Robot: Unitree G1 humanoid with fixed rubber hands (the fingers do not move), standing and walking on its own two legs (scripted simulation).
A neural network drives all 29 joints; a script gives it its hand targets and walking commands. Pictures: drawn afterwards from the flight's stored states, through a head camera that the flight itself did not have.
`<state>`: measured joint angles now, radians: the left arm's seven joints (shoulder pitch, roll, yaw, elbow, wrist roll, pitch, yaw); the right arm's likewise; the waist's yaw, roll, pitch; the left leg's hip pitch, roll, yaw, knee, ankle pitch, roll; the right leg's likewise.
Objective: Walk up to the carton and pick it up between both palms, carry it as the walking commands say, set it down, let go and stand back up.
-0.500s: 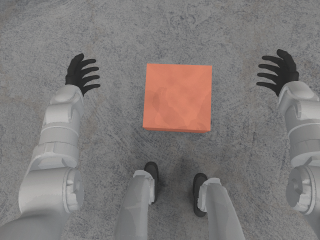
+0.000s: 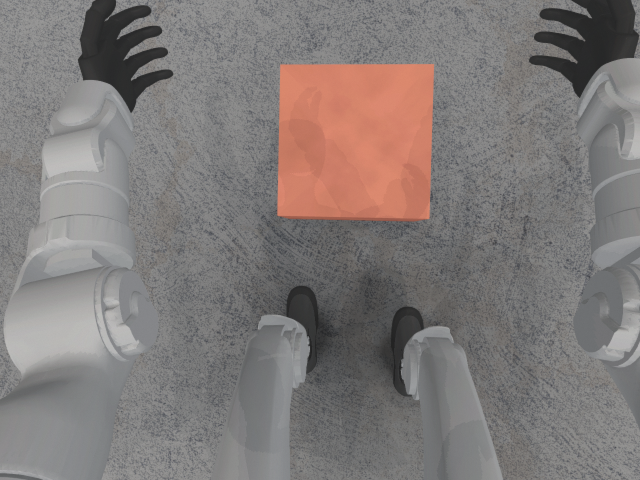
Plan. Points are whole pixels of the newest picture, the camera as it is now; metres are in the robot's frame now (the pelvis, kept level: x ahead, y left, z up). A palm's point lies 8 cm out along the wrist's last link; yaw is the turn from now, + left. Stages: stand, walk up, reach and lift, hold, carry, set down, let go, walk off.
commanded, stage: reach and lift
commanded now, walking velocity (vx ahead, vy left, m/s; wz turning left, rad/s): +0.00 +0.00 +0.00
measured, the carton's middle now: (353, 150) +0.55 +0.02 -0.55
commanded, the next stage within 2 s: none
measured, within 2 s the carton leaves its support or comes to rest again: neither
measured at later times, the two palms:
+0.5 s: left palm (179, 126) +0.52 +0.27 -0.26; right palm (515, 114) +0.55 -0.20 -0.26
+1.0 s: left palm (220, 148) +0.52 +0.26 -0.40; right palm (476, 144) +0.54 -0.19 -0.41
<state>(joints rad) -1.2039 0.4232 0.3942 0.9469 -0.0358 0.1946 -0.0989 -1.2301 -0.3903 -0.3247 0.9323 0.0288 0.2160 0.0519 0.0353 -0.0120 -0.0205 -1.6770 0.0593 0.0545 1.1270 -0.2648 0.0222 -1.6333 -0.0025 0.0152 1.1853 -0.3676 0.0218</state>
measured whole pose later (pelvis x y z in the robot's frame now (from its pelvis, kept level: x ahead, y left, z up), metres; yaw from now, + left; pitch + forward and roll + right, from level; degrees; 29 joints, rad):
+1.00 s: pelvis -0.03 -0.01 -0.25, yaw +0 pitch +39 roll -1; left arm -1.50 0.54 0.20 1.15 -0.19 0.11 0.02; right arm -1.47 -0.45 -0.13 1.05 0.21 0.15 -0.07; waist 0.03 -0.01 0.35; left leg -2.30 0.06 -0.02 2.10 -0.49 0.01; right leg -2.21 0.00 -0.01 2.18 -0.65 0.01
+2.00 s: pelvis -0.03 -0.01 -0.29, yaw +0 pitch +33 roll -1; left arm -1.63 0.49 0.07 1.32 -0.27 0.04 0.06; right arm -1.59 -0.43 -0.02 1.18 0.26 0.10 -0.10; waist 0.03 -0.01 0.52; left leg -2.32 0.07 -0.02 2.24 -0.49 0.02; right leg -2.23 0.01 0.00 2.31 -0.66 0.02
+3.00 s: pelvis -0.04 -0.01 -0.28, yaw +0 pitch +33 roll +0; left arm -1.61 0.50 0.03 1.20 -0.27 0.16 0.04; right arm -1.57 -0.41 -0.02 1.10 0.29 0.17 -0.10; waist 0.04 -0.02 0.52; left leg -2.32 0.08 -0.02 2.23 -0.49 0.01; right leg -2.24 0.02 0.00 2.31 -0.64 0.00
